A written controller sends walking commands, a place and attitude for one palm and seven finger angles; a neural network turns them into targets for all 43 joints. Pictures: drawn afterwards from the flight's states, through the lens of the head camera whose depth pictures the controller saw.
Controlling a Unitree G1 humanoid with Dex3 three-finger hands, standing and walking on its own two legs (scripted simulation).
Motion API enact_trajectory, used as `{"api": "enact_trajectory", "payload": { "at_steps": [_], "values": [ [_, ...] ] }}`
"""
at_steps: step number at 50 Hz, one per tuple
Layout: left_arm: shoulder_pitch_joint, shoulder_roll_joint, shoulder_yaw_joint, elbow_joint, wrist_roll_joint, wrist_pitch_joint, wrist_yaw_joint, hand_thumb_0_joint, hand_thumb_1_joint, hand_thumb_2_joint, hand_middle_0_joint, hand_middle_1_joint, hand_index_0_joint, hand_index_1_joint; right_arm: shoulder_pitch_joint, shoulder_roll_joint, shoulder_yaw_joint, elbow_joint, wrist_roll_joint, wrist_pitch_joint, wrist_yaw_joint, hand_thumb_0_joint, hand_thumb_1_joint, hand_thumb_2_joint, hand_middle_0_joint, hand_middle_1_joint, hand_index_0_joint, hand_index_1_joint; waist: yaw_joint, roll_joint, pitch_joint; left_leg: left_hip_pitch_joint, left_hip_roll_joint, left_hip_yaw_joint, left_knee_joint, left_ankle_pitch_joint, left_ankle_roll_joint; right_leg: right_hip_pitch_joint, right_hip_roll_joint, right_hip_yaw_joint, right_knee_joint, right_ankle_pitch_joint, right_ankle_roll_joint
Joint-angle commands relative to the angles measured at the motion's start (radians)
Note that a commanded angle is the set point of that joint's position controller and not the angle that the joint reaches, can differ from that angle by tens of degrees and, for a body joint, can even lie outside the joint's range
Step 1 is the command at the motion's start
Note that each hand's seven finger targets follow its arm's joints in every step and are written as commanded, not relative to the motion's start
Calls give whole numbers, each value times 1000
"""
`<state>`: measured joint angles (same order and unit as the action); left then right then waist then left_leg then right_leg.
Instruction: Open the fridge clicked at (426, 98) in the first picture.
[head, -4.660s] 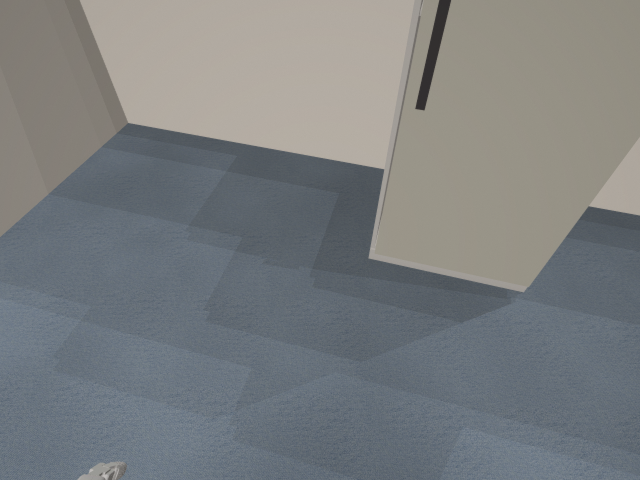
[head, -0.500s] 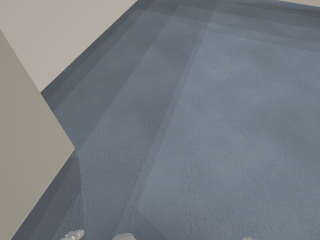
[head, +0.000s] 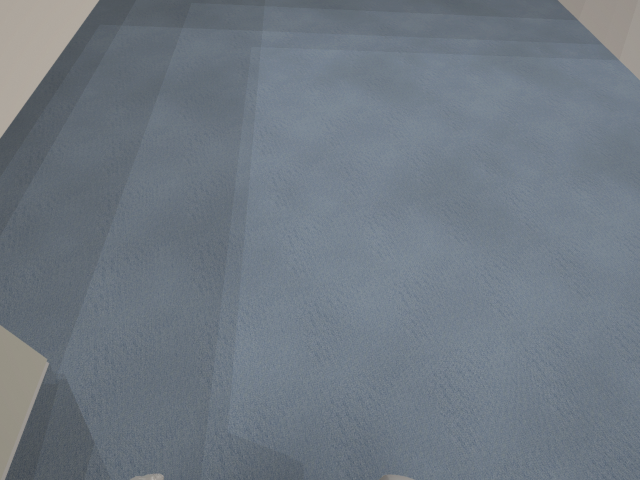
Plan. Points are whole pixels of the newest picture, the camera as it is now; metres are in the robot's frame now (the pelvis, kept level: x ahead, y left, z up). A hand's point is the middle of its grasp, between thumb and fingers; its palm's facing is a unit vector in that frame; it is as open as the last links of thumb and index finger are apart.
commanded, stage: walk to a spot facing it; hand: left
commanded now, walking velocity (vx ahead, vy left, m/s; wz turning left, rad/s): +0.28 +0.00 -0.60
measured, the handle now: out of the picture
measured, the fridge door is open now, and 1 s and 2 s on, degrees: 0 0 0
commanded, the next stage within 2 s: turn to face it in 0.36 s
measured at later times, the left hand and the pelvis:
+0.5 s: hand out of the picture +0.12 +0.16 -0.19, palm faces -0.10 -0.98 -0.15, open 7.4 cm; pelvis +0.12 -0.02 -0.01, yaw -10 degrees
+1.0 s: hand (232, 355) +0.32 +0.15 -0.15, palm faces +0.03 -0.98 -0.21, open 7.4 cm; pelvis +0.18 -0.03 -0.01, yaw +1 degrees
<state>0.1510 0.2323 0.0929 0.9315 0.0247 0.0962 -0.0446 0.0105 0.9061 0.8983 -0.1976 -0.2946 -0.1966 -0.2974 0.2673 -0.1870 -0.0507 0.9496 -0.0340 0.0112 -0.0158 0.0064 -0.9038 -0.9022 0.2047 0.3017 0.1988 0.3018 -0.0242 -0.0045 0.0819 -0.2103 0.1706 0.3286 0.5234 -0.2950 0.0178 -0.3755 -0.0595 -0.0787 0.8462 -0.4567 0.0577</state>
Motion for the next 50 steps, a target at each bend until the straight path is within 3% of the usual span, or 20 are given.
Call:
{"api": "enact_trajectory", "payload": {
  "at_steps": [1, 3, 4, 5, 6, 8, 10, 11, 21, 22, 24, 25, 26, 27, 30, 33, 41, 46, 49, 50],
  "values": [
    [-63, 31, 4, -108, 2, -57, -2, 0, 900, 900, -200, -300, -200, -300, 48, -220, -61, -34, -3, -22, 0, 0, -900, -900, 200, 300, 200, 300, -22, 197, -101, 95, 252, -203, -184, -66, 61, 16, 27, -58, -205, -3, -34],
    [69, 68, 13, -58, 4, -75, 10, 0, 900, 900, -200, -300, -200, -300, 39, -197, -54, -39, 4, -21, 7, 0, -900, -900, 200, 300, 200, 300, 50, 80, -152, -59, 202, -124, 37, -100, -3, 299, 34, -57, -426, 119, -73],
    [180, 185, 31, -25, 11, -94, 23, 0, 900, 900, -200, -300, -200, -300, 30, -131, -33, -72, 18, -18, 17, 0, -900, -900, 200, 300, 200, 300, 109, -227, -192, -337, 88, -27, 329, -241, -64, 548, -194, 247, -568, -31, -157],
    [263, 269, 42, -1, -10, -92, 38, 0, 900, 900, -200, -300, -200, -300, -99, -111, -14, -141, 9, -12, 23, 0, -900, -900, 200, 300, 200, 300, 163, -342, -130, -581, -24, -143, 547, -372, -93, 547, -354, 560, -639, 67, -249],
    [264, 257, 44, -1, -19, -95, 51, 0, 900, 900, -200, -300, -200, -300, -127, -148, -23, -152, 9, -8, 19, 0, -900, -900, 200, 300, 200, 300, 149, -254, -106, -594, -7, -251, 614, -288, -81, 470, -364, 570, -659, 16, -276],
    [150, 179, 24, -25, -10, -108, 54, 0, 900, 900, -200, -300, -200, -300, -140, -149, -32, -123, 1, -11, 26, 0, -900, -900, 200, 300, 200, 300, 94, -167, 22, -583, 17, -291, 629, -128, -80, 320, -287, 453, -684, -104, -248],
    [94, 127, 1, -33, -7, -126, 51, 0, 900, 900, -200, -300, -200, -300, -60, -132, -32, -71, -5, -12, 31, 0, -900, -900, 200, 300, 200, 300, 31, -125, 44, -478, 11, -270, 565, -21, -99, 235, -203, 288, -664, 117, -211],
    [108, 118, -4, -23, -7, -137, 48, 0, 900, 900, -200, -300, -200, -300, -38, -120, -29, -58, -5, -14, 31, 0, -900, -900, 200, 300, 200, 300, 25, -132, 34, -453, 1, -256, 539, 3, -104, 238, -180, 248, -651, 241, -205],
    [192, 123, -8, 69, 0, -153, 56, 0, 900, 900, -200, -300, -200, -300, -135, -76, -13, -82, 12, -44, 40, 0, -900, -900, 200, 300, 200, 300, 41, -136, 14, -292, -63, -215, 195, 53, -73, 268, -166, 231, -578, 443, -207],
    [185, 123, -5, 74, 1, -151, 57, 0, 900, 900, -200, -300, -200, -300, -113, -78, -15, -77, 13, -50, 38, 0, -900, -900, 200, 300, 200, 300, 29, -137, 5, -234, -70, -216, 149, 47, -65, 259, -168, 238, -549, 451, -202],
    [164, 102, -7, 84, -8, -148, 62, 0, 900, 900, -200, -300, -200, -300, 56, -105, -17, -5, 6, -62, 21, 0, -900, -900, 200, 300, 200, 300, -46, -47, -68, 15, -111, -196, -12, 166, -51, 230, -98, 160, -336, 579, -155],
    [206, 62, -16, 91, -16, -144, 60, 0, 900, 900, -200, -300, -200, -300, 190, -168, -27, 40, -3, -70, 9, 0, -900, -900, 200, 300, 200, 300, -75, 96, -180, 213, -15, -305, -46, 304, -13, 158, -23, 102, -123, 468, -110],
    [299, -4, -28, 97, -28, -139, 57, 0, 900, 900, -200, -300, -200, -300, 254, -263, -42, 57, -8, -68, 3, 0, -900, -900, 200, 300, 200, 300, -58, 340, -272, 376, 240, -609, -108, 480, 94, -30, 90, -8, 137, -24, -65],
    [286, 3, -38, 89, -18, -134, 67, 0, 900, 900, -200, -300, -200, -300, 242, -265, -33, 58, 6, -50, -5, 0, -900, -900, 200, 300, 200, 300, -58, 376, -271, 306, 289, -704, -192, 408, 151, -62, 87, 66, 304, -194, -67],
    [134, -7, -37, 92, -5, -128, 56, 0, 900, 900, -200, -300, -200, -300, 60, -119, 0, 40, 9, -55, -14, 0, -900, -900, 200, 300, 200, 300, -11, 154, -31, -18, 170, -585, -264, 349, 154, -92, -24, 84, 306, -32, -46],
    [175, -31, -39, 104, -8, -102, 56, 0, 900, 900, -200, -300, -200, -300, 2, -116, -3, 33, 16, -54, -12, 0, -900, -900, 200, 300, 200, 300, 30, 139, -104, -42, 90, -473, -264, 378, 132, -3, -19, 57, 163, 35, -19],
    [43, -8, -8, 0, -6, -73, 67, 0, 900, 900, -200, -300, -200, -300, 16, -155, -45, 4, 7, -14, 2, 0, -900, -900, 200, 300, 200, 300, 5, 129, -93, -55, 74, -585, -280, 120, 154, -80, -3, 61, 75, 69, 4],
    [10, -4, -4, -51, -12, -76, 72, 0, 900, 900, -200, -300, -200, -300, 18, -177, -64, -22, 2, 0, 6, 0, -900, -900, 200, 300, 200, 300, 0, 144, -112, -76, 55, -677, -237, 163, 159, 11, 32, 63, -85, 41, -6],
    [84, 11, 1, -52, -19, -87, 77, 0, 900, 900, -200, -300, -200, -300, -9, -179, -74, -48, 9, 6, 10, 0, -900, -900, 200, 300, 200, 300, 37, 126, -149, -131, 0, -659, -150, 228, 114, 190, 46, 47, -351, 177, -15],
    [116, 45, 7, -49, -16, -94, 82, 0, 900, 900, -200, -300, -200, -300, -15, -154, -74, -58, 16, 8, 16, 0, -900, -900, 200, 300, 200, 300, 52, 58, -155, -226, -52, -621, -91, 147, 62, 316, -7, 86, -487, 227, -33]
  ]
}}
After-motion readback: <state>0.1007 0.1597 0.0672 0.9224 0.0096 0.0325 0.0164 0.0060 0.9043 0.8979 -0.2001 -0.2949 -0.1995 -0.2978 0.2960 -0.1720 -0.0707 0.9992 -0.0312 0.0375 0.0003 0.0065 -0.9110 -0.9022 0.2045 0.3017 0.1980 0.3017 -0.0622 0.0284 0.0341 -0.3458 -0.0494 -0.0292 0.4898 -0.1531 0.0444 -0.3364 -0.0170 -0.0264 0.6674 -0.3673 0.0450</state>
